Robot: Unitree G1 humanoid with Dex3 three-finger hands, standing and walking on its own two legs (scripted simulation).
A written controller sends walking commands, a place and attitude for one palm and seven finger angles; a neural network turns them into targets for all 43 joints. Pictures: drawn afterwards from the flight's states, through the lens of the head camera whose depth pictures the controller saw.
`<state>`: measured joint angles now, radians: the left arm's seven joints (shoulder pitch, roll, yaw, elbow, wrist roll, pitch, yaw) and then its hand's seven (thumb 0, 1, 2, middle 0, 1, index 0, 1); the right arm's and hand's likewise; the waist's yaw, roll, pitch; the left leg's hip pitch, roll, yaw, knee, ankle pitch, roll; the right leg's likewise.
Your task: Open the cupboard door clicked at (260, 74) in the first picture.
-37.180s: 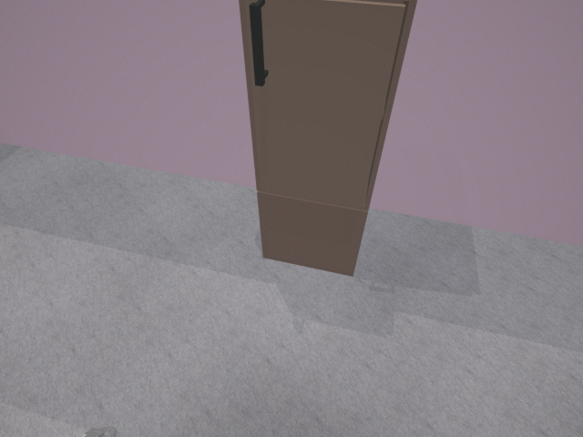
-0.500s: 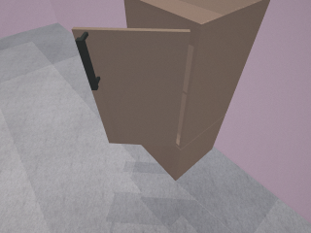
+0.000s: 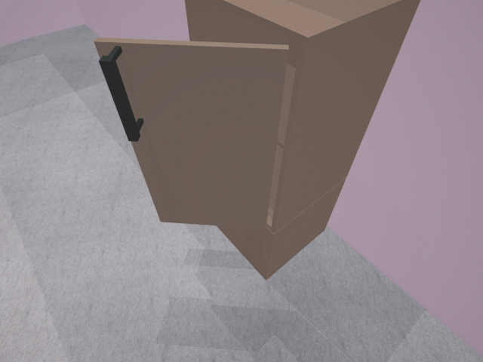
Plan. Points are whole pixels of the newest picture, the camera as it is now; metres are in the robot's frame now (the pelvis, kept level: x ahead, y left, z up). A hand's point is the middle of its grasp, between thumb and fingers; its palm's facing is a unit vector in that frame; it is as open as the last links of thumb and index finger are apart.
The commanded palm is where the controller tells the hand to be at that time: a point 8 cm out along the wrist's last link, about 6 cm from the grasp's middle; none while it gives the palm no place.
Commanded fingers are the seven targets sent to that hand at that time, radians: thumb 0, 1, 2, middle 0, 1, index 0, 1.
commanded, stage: look again from close up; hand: left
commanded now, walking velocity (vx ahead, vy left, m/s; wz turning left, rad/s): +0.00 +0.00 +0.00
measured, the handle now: (125, 97) +0.55 +0.27 +0.15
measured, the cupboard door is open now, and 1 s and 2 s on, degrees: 46 46 46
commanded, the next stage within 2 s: shuffle to correct the standing spot in 0.46 s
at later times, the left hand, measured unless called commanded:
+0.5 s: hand out of the picture +0.01 +0.16 -0.17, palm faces +0.03 -0.98 -0.19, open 7.3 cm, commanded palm none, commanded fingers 0.00 0.90 0.90 -0.20 -0.30 -0.20 -0.30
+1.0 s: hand out of the picture -0.01 +0.23 -0.19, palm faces +0.12 -0.97 -0.21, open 7.4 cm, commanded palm none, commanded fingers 0.00 0.90 0.90 -0.20 -0.30 -0.20 -0.30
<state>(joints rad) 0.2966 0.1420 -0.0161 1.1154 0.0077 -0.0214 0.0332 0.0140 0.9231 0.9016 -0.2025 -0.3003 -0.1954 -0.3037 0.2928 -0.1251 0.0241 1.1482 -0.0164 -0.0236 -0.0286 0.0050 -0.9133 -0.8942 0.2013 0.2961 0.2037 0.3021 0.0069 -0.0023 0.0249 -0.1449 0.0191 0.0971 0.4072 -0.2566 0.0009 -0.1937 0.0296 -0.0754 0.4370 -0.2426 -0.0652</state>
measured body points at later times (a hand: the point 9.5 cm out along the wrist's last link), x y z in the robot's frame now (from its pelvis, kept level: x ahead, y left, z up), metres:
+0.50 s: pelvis +0.01 -0.01 +0.00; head +0.03 -0.01 +0.45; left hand +0.01 +0.21 -0.16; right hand +0.01 -0.22 -0.16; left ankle -0.02 +0.11 -0.74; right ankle +0.00 -0.07 -0.74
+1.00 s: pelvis -0.01 +0.04 -0.01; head +0.01 +0.05 +0.44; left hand -0.01 +0.28 -0.17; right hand +0.03 -0.19 -0.16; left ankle +0.00 +0.17 -0.74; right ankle +0.00 -0.07 -0.74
